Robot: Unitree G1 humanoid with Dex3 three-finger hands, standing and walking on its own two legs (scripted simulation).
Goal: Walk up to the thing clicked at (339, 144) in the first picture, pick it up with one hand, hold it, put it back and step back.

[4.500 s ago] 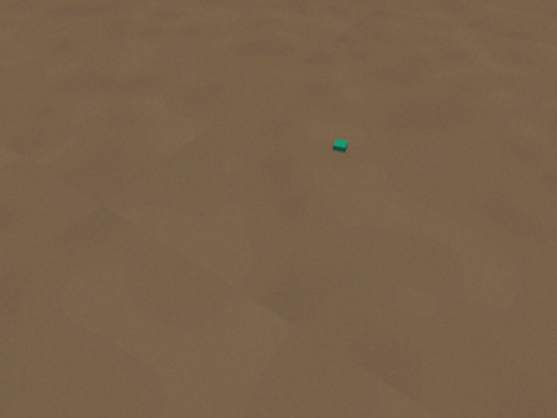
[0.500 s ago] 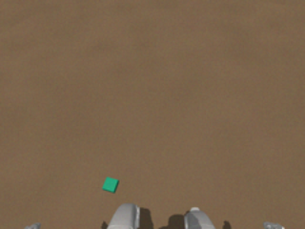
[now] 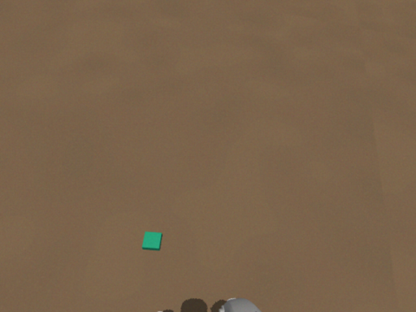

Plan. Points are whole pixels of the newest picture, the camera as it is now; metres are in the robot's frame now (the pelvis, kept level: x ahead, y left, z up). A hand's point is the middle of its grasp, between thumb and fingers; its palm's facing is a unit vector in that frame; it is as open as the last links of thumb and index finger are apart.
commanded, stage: walk up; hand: left
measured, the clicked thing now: (152, 241) +0.52 +0.20 -0.73
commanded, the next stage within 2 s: none
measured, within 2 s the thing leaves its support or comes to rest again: neither
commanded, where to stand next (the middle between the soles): +0.12 -0.06 m, yaw -2 degrees
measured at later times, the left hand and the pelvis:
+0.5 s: hand out of the picture +0.06 +0.22 -0.12, palm faces -0.11 -0.88 -0.46, open 7.4 cm; pelvis -0.01 -0.06 +0.00, yaw -8 degrees
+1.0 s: hand (125, 308) +0.17 +0.16 -0.14, palm faces -0.06 -0.93 -0.35, open 7.4 cm; pelvis +0.06 -0.08 +0.01, yaw -3 degrees
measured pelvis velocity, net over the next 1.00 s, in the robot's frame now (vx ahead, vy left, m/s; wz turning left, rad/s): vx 0.06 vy -0.08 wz -0.05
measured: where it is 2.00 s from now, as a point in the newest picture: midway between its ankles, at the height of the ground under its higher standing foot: outside the picture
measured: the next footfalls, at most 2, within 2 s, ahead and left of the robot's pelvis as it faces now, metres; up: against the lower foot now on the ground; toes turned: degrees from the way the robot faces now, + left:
right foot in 0.46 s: +0.04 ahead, -0.17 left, +0.00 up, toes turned -10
left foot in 0.88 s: +0.13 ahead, +0.09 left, +0.00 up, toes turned -2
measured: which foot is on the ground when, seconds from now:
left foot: down 0.00-0.46, up 0.48-0.86, down 0.88-1.00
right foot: up 0.00-0.44, down 0.46-0.94, up 0.96-1.00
